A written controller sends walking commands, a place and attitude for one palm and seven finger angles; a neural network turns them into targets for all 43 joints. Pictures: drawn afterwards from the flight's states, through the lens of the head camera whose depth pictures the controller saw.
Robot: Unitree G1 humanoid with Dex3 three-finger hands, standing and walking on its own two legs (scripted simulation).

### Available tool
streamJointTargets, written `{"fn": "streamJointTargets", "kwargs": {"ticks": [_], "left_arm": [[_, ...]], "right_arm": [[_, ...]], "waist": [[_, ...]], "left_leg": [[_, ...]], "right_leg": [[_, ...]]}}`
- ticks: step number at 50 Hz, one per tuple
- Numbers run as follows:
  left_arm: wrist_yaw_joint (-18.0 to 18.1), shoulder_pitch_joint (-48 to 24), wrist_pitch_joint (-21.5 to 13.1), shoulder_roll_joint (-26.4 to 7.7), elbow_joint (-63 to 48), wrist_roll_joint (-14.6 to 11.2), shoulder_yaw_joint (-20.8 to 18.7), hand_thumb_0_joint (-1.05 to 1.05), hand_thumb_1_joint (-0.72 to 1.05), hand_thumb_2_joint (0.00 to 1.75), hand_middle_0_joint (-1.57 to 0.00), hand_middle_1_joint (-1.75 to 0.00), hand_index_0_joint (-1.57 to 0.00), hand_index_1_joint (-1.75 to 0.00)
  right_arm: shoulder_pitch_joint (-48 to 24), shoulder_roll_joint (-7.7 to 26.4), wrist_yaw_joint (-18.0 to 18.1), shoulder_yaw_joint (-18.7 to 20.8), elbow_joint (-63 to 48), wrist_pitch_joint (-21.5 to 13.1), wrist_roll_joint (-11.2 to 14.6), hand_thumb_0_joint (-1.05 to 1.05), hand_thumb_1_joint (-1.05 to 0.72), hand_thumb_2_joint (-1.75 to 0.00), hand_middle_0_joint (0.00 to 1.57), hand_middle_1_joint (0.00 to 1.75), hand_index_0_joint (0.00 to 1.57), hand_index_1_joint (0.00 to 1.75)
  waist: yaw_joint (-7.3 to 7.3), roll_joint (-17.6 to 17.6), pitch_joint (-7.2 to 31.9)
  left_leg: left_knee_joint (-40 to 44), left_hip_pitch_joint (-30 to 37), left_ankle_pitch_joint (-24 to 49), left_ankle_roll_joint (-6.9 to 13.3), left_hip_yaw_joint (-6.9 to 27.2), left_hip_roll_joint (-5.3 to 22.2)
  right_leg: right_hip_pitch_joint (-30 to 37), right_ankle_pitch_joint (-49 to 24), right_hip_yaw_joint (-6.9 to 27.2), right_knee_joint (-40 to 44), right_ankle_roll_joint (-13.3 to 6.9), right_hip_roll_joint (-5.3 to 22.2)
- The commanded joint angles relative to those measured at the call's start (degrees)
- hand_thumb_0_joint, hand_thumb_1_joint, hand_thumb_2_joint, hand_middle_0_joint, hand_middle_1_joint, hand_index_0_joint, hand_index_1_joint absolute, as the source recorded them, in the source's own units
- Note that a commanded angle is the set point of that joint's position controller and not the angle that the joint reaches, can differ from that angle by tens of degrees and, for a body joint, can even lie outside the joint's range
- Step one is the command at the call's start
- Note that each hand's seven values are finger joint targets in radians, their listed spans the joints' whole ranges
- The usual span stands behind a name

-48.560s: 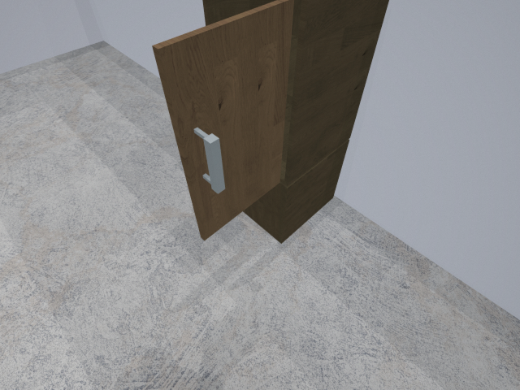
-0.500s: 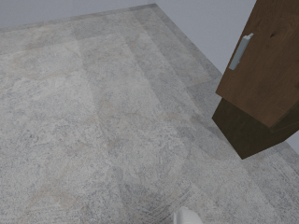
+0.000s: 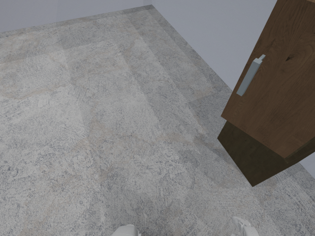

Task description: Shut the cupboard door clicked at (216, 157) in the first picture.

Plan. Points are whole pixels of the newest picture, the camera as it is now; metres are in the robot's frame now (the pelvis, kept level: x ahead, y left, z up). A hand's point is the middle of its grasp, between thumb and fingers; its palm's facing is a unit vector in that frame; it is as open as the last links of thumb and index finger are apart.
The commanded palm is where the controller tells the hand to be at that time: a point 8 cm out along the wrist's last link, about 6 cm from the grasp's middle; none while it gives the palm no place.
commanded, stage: turn to face it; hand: left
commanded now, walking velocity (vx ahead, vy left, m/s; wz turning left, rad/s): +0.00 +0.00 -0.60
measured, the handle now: (251, 75) +0.68 -0.29 -0.01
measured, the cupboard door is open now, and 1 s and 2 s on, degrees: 22 22 22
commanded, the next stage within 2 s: take the last steps up to it in 0.98 s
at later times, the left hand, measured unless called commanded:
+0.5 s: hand (108, 195) +0.23 +0.18 -0.15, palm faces -0.31 -0.90 -0.32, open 7.4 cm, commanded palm none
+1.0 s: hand (122, 183) +0.27 +0.14 -0.16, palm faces -0.53 -0.82 -0.20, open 7.4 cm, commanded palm none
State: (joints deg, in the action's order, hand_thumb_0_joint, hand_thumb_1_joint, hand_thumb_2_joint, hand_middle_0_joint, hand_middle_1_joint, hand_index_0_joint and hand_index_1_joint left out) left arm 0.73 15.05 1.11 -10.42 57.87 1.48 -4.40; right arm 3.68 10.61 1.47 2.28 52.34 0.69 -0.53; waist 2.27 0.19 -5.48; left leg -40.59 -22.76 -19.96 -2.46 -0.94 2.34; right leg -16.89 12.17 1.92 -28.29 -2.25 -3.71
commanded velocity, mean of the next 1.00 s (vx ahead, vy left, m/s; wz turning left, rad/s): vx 0.00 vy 0.00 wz -0.48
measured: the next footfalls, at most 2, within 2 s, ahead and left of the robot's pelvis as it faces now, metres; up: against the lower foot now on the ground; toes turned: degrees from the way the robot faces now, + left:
left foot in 0.04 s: +0.08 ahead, +0.13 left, +0.00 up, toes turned +0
right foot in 0.40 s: +0.06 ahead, -0.14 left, +0.00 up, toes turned -20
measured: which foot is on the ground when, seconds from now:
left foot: up 0.00-0.02, down 0.04-0.40, up 0.42-0.68, down 0.70-1.00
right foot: down 0.00-0.04, up 0.06-0.38, down 0.40-0.70, up 0.72-1.00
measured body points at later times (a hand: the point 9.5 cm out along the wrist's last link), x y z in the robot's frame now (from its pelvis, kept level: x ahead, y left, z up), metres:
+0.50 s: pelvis +0.05 +0.00 -0.01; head +0.10 -0.03 +0.43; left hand +0.25 +0.22 -0.13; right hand +0.01 -0.28 -0.16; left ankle +0.04 +0.13 -0.68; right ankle +0.02 -0.12 -0.74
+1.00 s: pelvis +0.08 +0.03 +0.01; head +0.12 +0.02 +0.45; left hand +0.30 +0.19 -0.14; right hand -0.04 -0.18 -0.14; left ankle +0.14 +0.12 -0.74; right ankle -0.02 -0.06 -0.70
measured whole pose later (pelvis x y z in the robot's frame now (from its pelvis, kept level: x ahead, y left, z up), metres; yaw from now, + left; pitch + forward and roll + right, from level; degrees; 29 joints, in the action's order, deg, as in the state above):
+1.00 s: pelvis +0.08 +0.03 +0.01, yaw -33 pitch +1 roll -2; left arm -1.3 7.8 4.1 -12.9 52.2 1.0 -3.4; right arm 16.2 11.1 1.1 1.0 54.3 1.0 -1.8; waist -1.7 1.2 -4.6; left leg -29.2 -14.7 -14.7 0.5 -10.2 7.1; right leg -18.5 25.4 -2.8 -43.9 1.8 0.1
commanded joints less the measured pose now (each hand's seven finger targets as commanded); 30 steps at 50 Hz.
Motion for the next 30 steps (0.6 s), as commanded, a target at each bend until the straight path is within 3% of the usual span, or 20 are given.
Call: {"fn": "streamJointTargets", "kwargs": {"ticks": [1,2,3,4,5,6,8,12,15,17,18,19,20,21,22,23,24,26,28,30], "left_arm": [[0.0,-2.4,-0.3,-7.7,-7.0,-0.5,-2.2,0.0,0.9,0.9,-0.2,-0.3,-0.2,-0.3],[-0.6,-0.9,-0.3,-5.3,-7.8,-0.8,-1.7,0.0,0.9,0.9,-0.2,-0.3,-0.2,-0.3],[-0.9,-1.6,-0.4,-6.3,-8.9,-0.6,-1.7,0.0,0.9,0.9,-0.2,-0.3,-0.2,-0.3],[-1.0,-3.5,0.2,-7.6,-8.7,0.2,-2.1,0.0,0.9,0.9,-0.2,-0.3,-0.2,-0.3],[-1.5,-2.3,0.3,-8.0,-8.2,0.3,-2.6,0.0,0.9,0.9,-0.2,-0.3,-0.2,-0.3],[-1.8,-1.3,0.4,-7.4,-7.9,-0.1,-2.6,0.0,0.9,0.9,-0.2,-0.3,-0.2,-0.3],[-2.2,-1.8,0.9,-6.5,-8.2,-0.3,-2.0,0.0,0.9,0.9,-0.2,-0.3,-0.2,-0.3],[-2.6,-5.8,1.2,-5.9,-10.2,-0.2,-1.3,0.0,0.9,0.9,-0.2,-0.3,-0.2,-0.3],[-2.7,-6.5,1.1,-6.2,-10.7,-0.2,-1.1,0.0,0.9,0.9,-0.2,-0.3,-0.2,-0.3],[-2.6,-4.3,0.6,-7.4,-10.5,-0.1,-1.2,0.0,0.9,0.9,-0.2,-0.3,-0.2,-0.3],[-2.5,-1.3,0.4,-8.9,-9.6,0.0,-1.5,0.0,0.9,0.9,-0.2,-0.3,-0.2,-0.3],[-1.9,2.8,-0.1,-13.7,-8.6,0.4,-2.3,0.0,0.9,0.9,-0.2,-0.3,-0.2,-0.3],[-1.1,6.1,-0.5,-19.0,-7.6,0.2,-3.3,0.0,0.9,0.9,-0.2,-0.3,-0.2,-0.3],[-0.5,7.0,-0.4,-20.1,-7.7,-0.5,-2.9,0.0,0.9,0.9,-0.2,-0.3,-0.2,-0.3],[0.3,3.5,-0.2,-18.5,-8.3,-0.1,-3.4,0.0,0.9,0.9,-0.2,-0.3,-0.2,-0.3],[0.6,0.1,0.0,-16.9,-9.6,-0.1,-2.8,0.0,0.9,0.9,-0.2,-0.3,-0.2,-0.3],[0.6,-3.0,0.1,-15.5,-10.6,-0.1,-2.4,0.0,0.9,0.9,-0.2,-0.3,-0.2,-0.3],[0.3,-5.5,0.2,-15.4,-11.9,0.1,-2.0,0.0,0.9,0.9,-0.2,-0.3,-0.2,-0.3],[0.1,-6.3,0.4,-16.2,-12.2,0.3,-2.1,0.0,0.9,0.9,-0.2,-0.3,-0.2,-0.3],[-0.3,-7.0,0.7,-16.4,-12.1,0.3,-2.2,0.0,0.9,0.9,-0.2,-0.3,-0.2,-0.3]], "right_arm": [[11.4,8.3,1.1,1.5,-0.8,-1.3,-0.2,0.0,-0.9,-0.9,0.2,0.3,0.2,0.3],[12.3,13.2,1.1,2.5,-1.6,-1.5,-0.7,0.0,-0.9,-0.9,0.2,0.3,0.2,0.3],[12.7,14.8,1.1,2.8,-2.5,-1.1,-1.3,0.0,-0.9,-0.9,0.2,0.3,0.2,0.3],[11.6,14.0,1.4,2.5,-2.5,-1.3,-1.6,0.0,-0.9,-0.9,0.2,0.3,0.2,0.3],[9.2,12.7,1.6,2.0,-3.5,-1.3,-1.5,0.0,-0.9,-0.9,0.2,0.3,0.2,0.3],[7.1,11.8,1.6,1.7,-4.4,-1.3,-1.4,0.0,-0.9,-0.9,0.2,0.3,0.2,0.3],[6.8,11.1,1.5,1.5,-4.6,-1.3,-1.3,0.0,-0.9,-0.9,0.2,0.3,0.2,0.3],[10.2,12.0,1.0,2.2,-3.1,-1.0,-1.2,0.0,-0.9,-0.9,0.2,0.3,0.2,0.3],[10.0,13.3,0.6,2.9,-2.7,-0.6,-1.2,0.0,-0.9,-0.9,0.2,0.3,0.2,0.3],[9.0,13.9,0.3,3.1,-2.9,-0.4,-0.9,0.0,-0.9,-0.9,0.2,0.3,0.2,0.3],[8.1,14.1,0.1,3.2,-3.3,-0.3,-0.7,0.0,-0.9,-0.9,0.2,0.3,0.2,0.3],[7.8,11.7,-0.4,2.9,-4.3,-0.1,-0.1,0.0,-0.9,-0.9,0.2,0.3,0.2,0.3],[4.3,8.1,-0.5,1.8,-7.1,0.0,0.2,0.0,-0.9,-0.9,0.2,0.3,0.2,0.3],[3.8,9.1,0.0,1.4,-7.9,0.8,0.2,0.0,-0.9,-0.9,0.2,0.3,0.2,0.3],[3.9,8.4,0.4,1.6,-7.5,1.0,0.2,0.0,-0.9,-0.9,0.2,0.3,0.2,0.3],[4.2,9.6,0.4,1.6,-6.8,0.7,0.0,0.0,-0.9,-0.9,0.2,0.3,0.2,0.3],[4.7,9.9,0.2,1.5,-6.0,0.6,0.0,0.0,-0.9,-0.9,0.2,0.3,0.2,0.3],[7.0,8.7,-0.2,1.2,-5.1,0.9,0.0,0.0,-0.9,-0.9,0.2,0.3,0.2,0.3],[8.3,8.1,-0.3,1.1,-4.7,1.0,0.0,0.0,-0.9,-0.9,0.2,0.3,0.2,0.3],[9.3,8.1,-0.3,1.2,-4.8,0.9,0.1,0.0,-0.9,-0.9,0.2,0.3,0.2,0.3]], "waist": [[-5.14,0.4,8.0],[-5.13,14.2,8.6],[-5.8,15.2,7.6],[-5.46,13.3,6.5],[-3.3,10.1,6.4],[-2.21,8.6,7.0],[-2.07,8.6,7.7],[-3.98,9.9,7.6],[-4.05,12.5,7.2],[-2.16,10.2,7.6],[-0.27,7.8,8.1],[1.76,-4.0,11.0],[3.78,-17.8,10.0],[3.76,-11.8,9.3],[2.03,-14.4,10.0],[1.19,-15.7,9.3],[-0.25,-13.2,9.1],[-1.76,-10.1,9.6],[-2.13,-8.4,8.6],[-2.46,-10.3,7.1]], "left_leg": [[17.4,20.5,8.2,2.3,5.9,6.0],[21.1,23.1,14.6,7.4,17.4,18.0],[24.8,18.8,16.5,13.2,22.4,25.7],[24.6,16.8,22.4,13.7,21.2,24.7],[22.7,16.8,28.9,13.1,16.1,21.9],[20.7,17.9,34.2,12.4,10.4,19.8],[18.5,20.0,41.3,10.8,2.8,17.0],[17.1,20.5,40.4,9.8,-2.0,16.6],[15.5,18.2,37.3,8.9,-3.3,17.8],[10.8,15.4,33.8,6.4,-4.9,16.9],[6.0,10.8,28.7,4.2,-7.1,15.1],[-4.9,1.9,15.1,0.9,-11.0,10.5],[-18.4,-10.9,-17.5,-1.6,-10.2,1.8],[-24.9,-11.4,-18.1,-1.1,-1.8,2.6],[-28.2,-14.4,-15.8,-1.3,0.1,3.3],[-28.1,-14.9,-12.3,-1.5,1.7,4.3],[-26.1,-12.3,-9.4,-1.9,1.5,4.6],[-19.7,-6.8,-7.1,-2.2,-0.4,3.3],[-12.7,-2.6,-5.3,-2.2,-2.0,2.1],[-6.6,0.3,-4.2,-1.8,-2.5,0.8]], "right_leg": [[-10.5,-4.3,11.7,0.6,-1.2,7.4],[-15.3,9.9,3.8,-9.7,2.1,0.3],[-15.8,23.2,-0.9,-22.8,3.5,0.3],[-16.5,22.6,0.7,-32.0,4.1,2.1],[-17.0,19.3,0.8,-36.7,4.7,3.2],[-16.9,17.6,-0.1,-37.7,5.3,4.2],[-16.0,15.3,-2.2,-35.3,6.1,5.1],[-10.7,12.8,-5.7,-22.4,5.7,5.0],[-5.5,11.4,-7.4,-14.9,4.6,4.2],[1.6,4.3,-8.0,-5.2,3.5,3.5],[8.3,-3.2,-7.8,0.6,2.6,3.8],[18.3,-15.9,3.0,5.0,-0.6,12.9],[21.2,-36.0,20.1,6.6,-8.4,25.8],[16.8,-35.6,21.0,6.4,-12.1,27.8],[17.8,-31.8,21.8,5.9,-12.4,25.1],[16.4,-29.0,18.9,5.3,-11.4,22.8],[13.7,-28.4,14.7,4.4,-10.0,20.4],[9.3,-26.3,11.3,4.2,-8.3,17.9],[5.4,-21.1,11.6,4.8,-7.9,16.9],[2.3,-16.2,13.6,5.1,-7.5,16.0]]}}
